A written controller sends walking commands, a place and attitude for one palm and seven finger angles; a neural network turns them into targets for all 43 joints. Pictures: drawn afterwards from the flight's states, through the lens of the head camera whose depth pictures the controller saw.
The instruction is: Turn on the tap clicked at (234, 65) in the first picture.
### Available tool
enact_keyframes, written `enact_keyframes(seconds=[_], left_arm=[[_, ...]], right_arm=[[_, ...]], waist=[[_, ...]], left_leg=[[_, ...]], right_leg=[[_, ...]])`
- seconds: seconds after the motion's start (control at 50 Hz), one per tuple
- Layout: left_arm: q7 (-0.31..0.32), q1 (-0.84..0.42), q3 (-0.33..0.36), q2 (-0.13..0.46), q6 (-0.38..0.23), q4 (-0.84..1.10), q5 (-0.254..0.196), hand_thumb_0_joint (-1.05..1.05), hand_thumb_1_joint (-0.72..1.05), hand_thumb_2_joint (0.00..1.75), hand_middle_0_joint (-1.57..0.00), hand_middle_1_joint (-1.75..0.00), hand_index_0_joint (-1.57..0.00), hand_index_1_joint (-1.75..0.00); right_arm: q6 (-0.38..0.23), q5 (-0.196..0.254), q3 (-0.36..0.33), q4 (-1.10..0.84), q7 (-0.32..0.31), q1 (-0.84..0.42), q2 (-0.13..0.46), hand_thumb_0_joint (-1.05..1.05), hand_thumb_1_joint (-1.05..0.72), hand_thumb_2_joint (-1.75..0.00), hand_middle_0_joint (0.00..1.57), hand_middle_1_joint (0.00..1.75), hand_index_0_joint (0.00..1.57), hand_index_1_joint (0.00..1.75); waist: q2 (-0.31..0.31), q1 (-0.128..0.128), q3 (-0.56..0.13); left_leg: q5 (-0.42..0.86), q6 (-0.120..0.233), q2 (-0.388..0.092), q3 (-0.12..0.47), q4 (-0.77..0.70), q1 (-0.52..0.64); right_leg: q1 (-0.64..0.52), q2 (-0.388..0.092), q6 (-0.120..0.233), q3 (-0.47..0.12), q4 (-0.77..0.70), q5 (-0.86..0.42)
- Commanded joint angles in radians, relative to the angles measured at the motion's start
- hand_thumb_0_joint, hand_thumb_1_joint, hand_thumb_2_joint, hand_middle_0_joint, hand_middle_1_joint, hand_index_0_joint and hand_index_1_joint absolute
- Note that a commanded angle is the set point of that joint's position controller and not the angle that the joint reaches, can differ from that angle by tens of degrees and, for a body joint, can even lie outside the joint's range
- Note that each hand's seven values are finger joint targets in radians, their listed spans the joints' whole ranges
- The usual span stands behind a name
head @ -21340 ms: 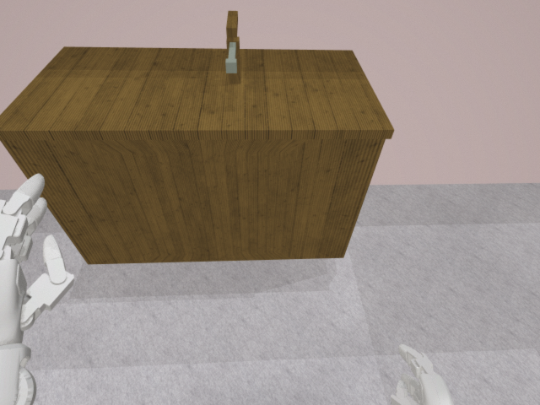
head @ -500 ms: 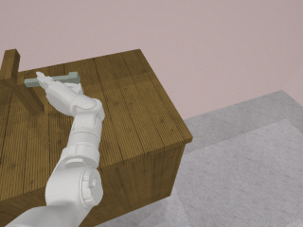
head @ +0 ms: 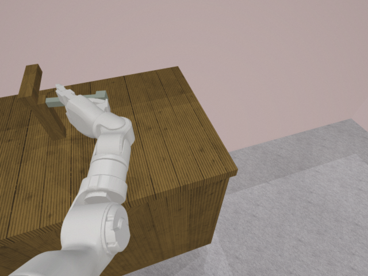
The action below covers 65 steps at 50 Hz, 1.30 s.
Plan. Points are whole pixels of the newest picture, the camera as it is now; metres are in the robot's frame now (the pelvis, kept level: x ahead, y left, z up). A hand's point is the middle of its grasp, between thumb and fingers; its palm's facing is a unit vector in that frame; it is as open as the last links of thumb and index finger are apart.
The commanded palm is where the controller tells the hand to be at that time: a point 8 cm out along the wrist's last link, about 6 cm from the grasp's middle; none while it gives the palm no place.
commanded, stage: lift the hand up off the lever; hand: left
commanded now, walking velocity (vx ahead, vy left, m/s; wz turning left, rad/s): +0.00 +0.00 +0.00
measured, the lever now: (101, 98) +0.52 +0.21 +0.12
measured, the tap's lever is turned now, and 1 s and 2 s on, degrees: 79 79 79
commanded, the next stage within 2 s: draw the hand back beside the body in 1.40 s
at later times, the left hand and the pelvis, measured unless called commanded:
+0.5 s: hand (102, 98) +0.45 +0.18 +0.17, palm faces +0.79 -0.60 -0.10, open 7.8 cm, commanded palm +0.40 +0.19 +0.17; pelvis -0.01 +0.00 +0.00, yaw +0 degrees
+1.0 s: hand (99, 94) +0.44 +0.18 +0.19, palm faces +0.78 -0.62 -0.05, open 7.8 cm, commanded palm +0.38 +0.19 +0.19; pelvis +0.00 +0.00 +0.01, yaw +0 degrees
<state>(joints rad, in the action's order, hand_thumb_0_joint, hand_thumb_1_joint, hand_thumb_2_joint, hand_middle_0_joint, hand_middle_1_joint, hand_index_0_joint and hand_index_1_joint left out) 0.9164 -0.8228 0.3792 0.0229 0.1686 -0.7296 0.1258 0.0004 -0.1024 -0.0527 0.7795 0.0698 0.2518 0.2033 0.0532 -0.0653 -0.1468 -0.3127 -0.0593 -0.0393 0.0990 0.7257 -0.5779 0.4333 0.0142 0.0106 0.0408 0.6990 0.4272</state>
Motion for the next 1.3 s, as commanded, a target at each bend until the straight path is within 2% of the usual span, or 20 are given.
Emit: enact_keyframes(seconds=[0.0,0.04,0.12,0.14,0.16,0.22,0.24,0.26,0.34,0.42,0.44,0.58,0.64,0.7,0.74,0.84,0.9,0.94,1.02,1.28], left_arm=[[0.004,-0.512,-0.091,0.127,-0.044,0.225,0.039,0.00,0.90,0.90,-0.15,-0.15,-0.15,-0.15],[0.004,-0.487,-0.038,0.190,-0.040,0.216,0.034,0.00,0.90,0.90,-0.15,-0.15,-0.15,-0.15],[0.005,-0.510,-0.076,0.147,-0.031,0.242,0.033,0.00,0.90,0.90,-0.15,-0.15,-0.15,-0.15],[0.006,-0.510,-0.049,0.187,-0.030,0.235,0.040,0.00,0.90,0.90,-0.15,-0.15,-0.15,-0.15],[0.004,-0.509,-0.074,0.154,-0.028,0.243,0.036,0.00,0.90,0.90,-0.15,-0.15,-0.15,-0.15],[0.003,-0.534,-0.067,0.166,-0.018,0.201,0.028,0.00,0.90,0.90,-0.15,-0.15,-0.15,-0.15],[0.003,-0.526,-0.037,0.204,-0.016,0.186,0.033,0.00,0.90,0.90,-0.15,-0.15,-0.15,-0.15],[0.001,-0.548,-0.066,0.170,-0.017,0.194,0.027,0.00,0.90,0.90,-0.15,-0.15,-0.15,-0.15],[0.006,-0.570,-0.035,0.217,-0.020,0.177,0.042,0.00,0.90,0.90,-0.15,-0.15,-0.15,-0.15],[0.000,-0.571,-0.065,0.175,-0.015,0.171,0.031,0.00,0.90,0.90,-0.15,-0.15,-0.15,-0.15],[-0.001,-0.560,-0.028,0.223,-0.013,0.157,0.034,0.00,0.90,0.90,-0.15,-0.15,-0.15,-0.15],[-0.003,-0.599,-0.089,0.150,-0.005,0.218,0.025,0.00,0.90,0.90,-0.15,-0.15,-0.15,-0.15],[-0.002,-0.536,-0.044,0.196,0.007,0.227,0.018,0.00,0.90,0.90,-0.15,-0.15,-0.15,-0.15],[-0.006,-0.520,-0.078,0.152,0.022,0.280,0.008,0.00,0.90,0.90,-0.15,-0.15,-0.15,-0.15],[-0.007,-0.494,-0.030,0.212,0.033,0.267,0.009,0.00,0.90,0.90,-0.15,-0.15,-0.15,-0.15],[-0.015,-0.481,-0.068,0.174,0.045,0.367,0.010,0.00,0.90,0.90,-0.15,-0.15,-0.15,-0.15],[-0.027,-0.457,-0.119,0.114,0.067,0.375,-0.006,0.00,0.90,0.90,-0.15,-0.15,-0.15,-0.15],[-0.034,-0.437,-0.083,0.158,0.077,0.379,-0.016,0.00,0.90,0.90,-0.15,-0.15,-0.15,-0.15],[-0.041,-0.462,-0.151,0.087,0.100,0.419,-0.022,0.00,0.90,0.90,-0.15,-0.15,-0.15,-0.15],[-0.035,-0.530,-0.112,0.131,0.116,0.319,-0.022,0.00,0.90,0.90,-0.15,-0.15,-0.15,-0.15]], right_arm=[[-0.050,0.012,-0.031,-0.099,-0.012,-0.037,0.128,0.00,-0.90,-0.90,0.20,0.30,0.20,0.30],[-0.048,0.012,-0.035,-0.094,-0.021,-0.038,0.136,0.00,-0.90,-0.90,0.20,0.30,0.20,0.30],[-0.054,0.013,-0.030,-0.100,-0.020,-0.052,0.125,0.00,-0.90,-0.90,0.20,0.30,0.20,0.30],[-0.053,0.012,-0.033,-0.091,-0.023,-0.047,0.132,0.00,-0.90,-0.90,0.20,0.30,0.20,0.30],[-0.054,0.016,-0.028,-0.098,-0.020,-0.052,0.125,0.00,-0.90,-0.90,0.20,0.30,0.20,0.30],[-0.056,0.017,-0.026,-0.093,-0.028,-0.058,0.130,0.00,-0.90,-0.90,0.20,0.30,0.20,0.30],[-0.053,0.016,-0.030,-0.085,-0.032,-0.057,0.136,0.00,-0.90,-0.90,0.20,0.30,0.20,0.30],[-0.056,0.019,-0.023,-0.091,-0.031,-0.064,0.130,0.00,-0.90,-0.90,0.20,0.30,0.20,0.30],[-0.057,0.013,-0.027,-0.081,-0.036,-0.050,0.132,0.00,-0.90,-0.90,0.20,0.30,0.20,0.30],[-0.061,0.015,-0.024,-0.095,-0.032,-0.050,0.129,0.00,-0.90,-0.90,0.20,0.30,0.20,0.30],[-0.056,0.014,-0.028,-0.085,-0.037,-0.041,0.137,0.00,-0.90,-0.90,0.20,0.30,0.20,0.30],[-0.063,0.016,-0.026,-0.095,-0.027,-0.047,0.128,0.00,-0.90,-0.90,0.20,0.30,0.20,0.30],[-0.060,0.015,-0.033,-0.095,-0.030,-0.047,0.134,0.00,-0.90,-0.90,0.20,0.30,0.20,0.30],[-0.060,0.019,-0.028,-0.111,-0.025,-0.062,0.125,0.00,-0.90,-0.90,0.20,0.30,0.20,0.30],[-0.054,0.020,-0.031,-0.104,-0.031,-0.059,0.134,0.00,-0.90,-0.90,0.20,0.30,0.20,0.30],[-0.061,0.024,-0.030,-0.116,-0.030,-0.084,0.124,0.00,-0.90,-0.90,0.20,0.30,0.20,0.30],[-0.066,0.031,-0.023,-0.123,-0.028,-0.106,0.117,0.00,-0.90,-0.90,0.20,0.30,0.20,0.30],[-0.061,0.035,-0.025,-0.117,-0.037,-0.113,0.125,0.00,-0.90,-0.90,0.20,0.30,0.20,0.30],[-0.065,0.041,-0.014,-0.121,-0.036,-0.146,0.110,0.00,-0.90,-0.90,0.20,0.30,0.20,0.30],[-0.053,0.050,0.000,-0.104,-0.054,-0.187,0.105,0.00,-0.90,-0.90,0.20,0.30,0.20,0.30]], waist=[[-0.074,-0.016,-0.281],[-0.078,0.000,-0.287],[-0.068,-0.002,-0.293],[-0.054,0.002,-0.288],[-0.051,0.001,-0.284],[-0.108,-0.011,-0.257],[-0.086,-0.004,-0.249],[-0.081,-0.011,-0.248],[-0.066,-0.007,-0.270],[-0.077,-0.013,-0.281],[-0.079,-0.007,-0.282],[-0.055,-0.013,-0.299],[-0.053,0.010,-0.315],[-0.048,0.016,-0.322],[-0.079,0.024,-0.303],[-0.054,0.035,-0.309],[-0.088,0.031,-0.280],[-0.082,0.041,-0.270],[-0.081,0.035,-0.250],[-0.104,0.041,-0.219]], left_leg=[[0.336,0.059,0.036,-0.089,-0.033,0.266],[0.316,0.060,0.041,-0.087,-0.045,0.256],[0.314,0.061,0.043,-0.098,-0.047,0.260],[0.309,0.058,0.043,-0.088,-0.053,0.263],[0.314,0.059,0.042,-0.092,-0.055,0.267],[0.271,0.065,0.044,-0.096,-0.058,0.239],[0.257,0.064,0.045,-0.091,-0.066,0.241],[0.248,0.066,0.046,-0.094,-0.069,0.242],[0.251,0.064,0.047,-0.090,-0.066,0.246],[0.262,0.066,0.046,-0.097,-0.061,0.249],[0.260,0.065,0.047,-0.089,-0.065,0.250],[0.310,0.060,0.039,-0.088,-0.064,0.295],[0.334,0.057,0.041,-0.088,-0.069,0.303],[0.374,0.056,0.038,-0.100,-0.071,0.317],[0.369,0.057,0.039,-0.095,-0.080,0.307],[0.416,0.052,0.034,-0.101,-0.087,0.347],[0.401,0.054,0.035,-0.107,-0.096,0.345],[0.394,0.055,0.039,-0.104,-0.109,0.354],[0.400,0.054,0.040,-0.109,-0.115,0.372],[0.314,0.059,0.051,-0.106,-0.149,0.351]], right_leg=[[-0.035,0.009,0.010,0.059,-0.116,-0.422],[-0.056,0.009,0.010,0.056,-0.123,-0.408],[-0.059,0.006,0.009,0.054,-0.126,-0.411],[-0.056,0.009,0.012,0.055,-0.127,-0.395],[-0.055,0.007,0.012,0.057,-0.128,-0.397],[-0.051,0.003,0.004,0.051,-0.142,-0.375],[-0.044,0.006,0.007,0.049,-0.147,-0.348],[-0.037,0.003,0.005,0.048,-0.149,-0.338],[-0.037,0.006,0.007,0.047,-0.145,-0.334],[-0.040,0.006,0.005,0.047,-0.142,-0.352],[-0.045,0.008,0.006,0.048,-0.143,-0.346],[-0.039,0.012,0.010,0.056,-0.135,-0.378],[-0.070,0.014,0.012,0.057,-0.137,-0.397],[-0.094,0.011,0.013,0.058,-0.136,-0.445],[-0.111,0.012,0.012,0.059,-0.142,-0.447],[-0.133,0.012,0.015,0.063,-0.147,-0.484],[-0.137,0.009,0.012,0.064,-0.160,-0.481],[-0.150,0.009,0.012,0.061,-0.172,-0.474],[-0.152,0.003,0.013,0.062,-0.182,-0.481],[-0.143,-0.007,0.009,0.047,-0.213,-0.394]])
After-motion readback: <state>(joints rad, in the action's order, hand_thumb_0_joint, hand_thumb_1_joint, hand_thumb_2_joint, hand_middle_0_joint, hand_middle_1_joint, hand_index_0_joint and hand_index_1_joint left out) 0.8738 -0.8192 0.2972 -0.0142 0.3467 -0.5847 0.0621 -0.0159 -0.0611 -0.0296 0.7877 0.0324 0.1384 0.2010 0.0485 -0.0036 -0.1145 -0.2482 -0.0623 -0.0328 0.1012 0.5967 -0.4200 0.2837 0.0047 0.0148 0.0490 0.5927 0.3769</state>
